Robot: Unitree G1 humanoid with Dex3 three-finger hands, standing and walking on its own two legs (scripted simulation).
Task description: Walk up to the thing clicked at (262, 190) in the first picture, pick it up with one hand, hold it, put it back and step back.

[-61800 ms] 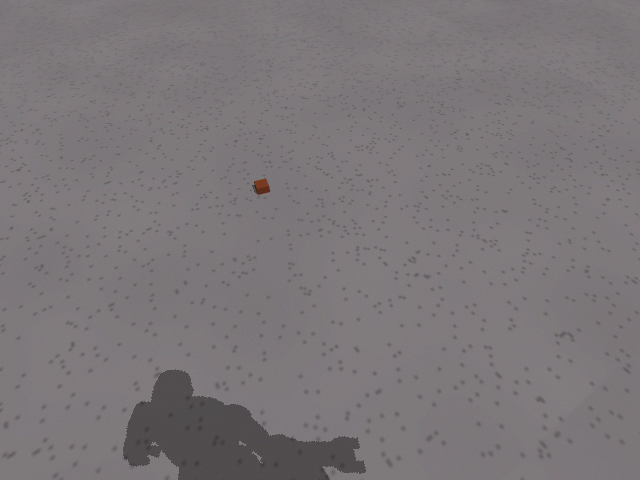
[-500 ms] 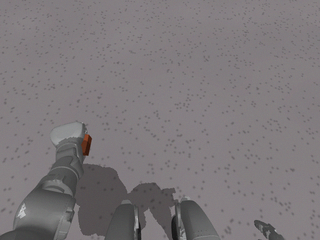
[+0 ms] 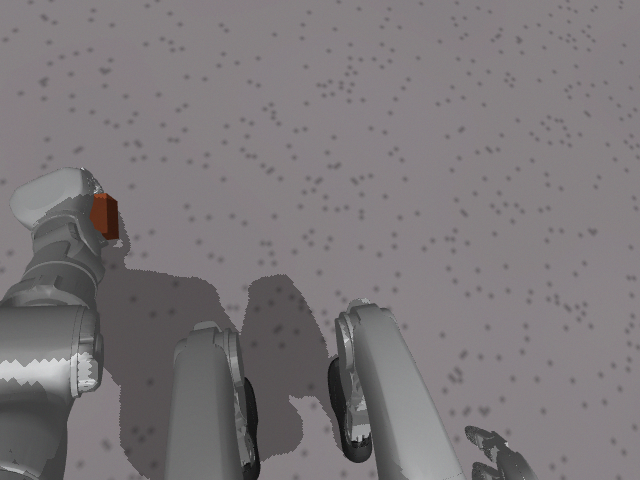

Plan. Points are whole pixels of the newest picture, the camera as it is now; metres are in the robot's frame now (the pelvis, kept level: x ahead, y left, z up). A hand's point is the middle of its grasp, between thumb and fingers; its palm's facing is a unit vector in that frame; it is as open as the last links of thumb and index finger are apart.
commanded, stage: crouch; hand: left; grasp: from above
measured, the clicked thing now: (91, 218) +0.48 +0.28 -0.18
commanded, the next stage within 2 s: lower in 0.86 s
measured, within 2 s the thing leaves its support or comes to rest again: neither
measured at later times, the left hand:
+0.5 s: hand (100, 230) +0.48 +0.29 -0.25, palm faces -0.39 -0.19 -0.90, open 8.2 cm
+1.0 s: hand (106, 231) +0.50 +0.30 -0.30, palm faces -0.38 -0.18 -0.91, open 8.2 cm
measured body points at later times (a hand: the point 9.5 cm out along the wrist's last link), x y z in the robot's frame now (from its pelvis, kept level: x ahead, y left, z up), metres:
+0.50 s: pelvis -0.01 +0.00 -0.09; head +0.25 +0.04 +0.28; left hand +0.50 +0.30 -0.20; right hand +0.02 -0.28 -0.20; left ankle +0.07 +0.11 -0.44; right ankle +0.08 -0.12 -0.44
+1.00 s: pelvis -0.01 +0.00 -0.13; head +0.26 +0.05 +0.22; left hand +0.51 +0.31 -0.25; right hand +0.00 -0.27 -0.23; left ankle +0.07 +0.11 -0.44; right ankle +0.08 -0.12 -0.44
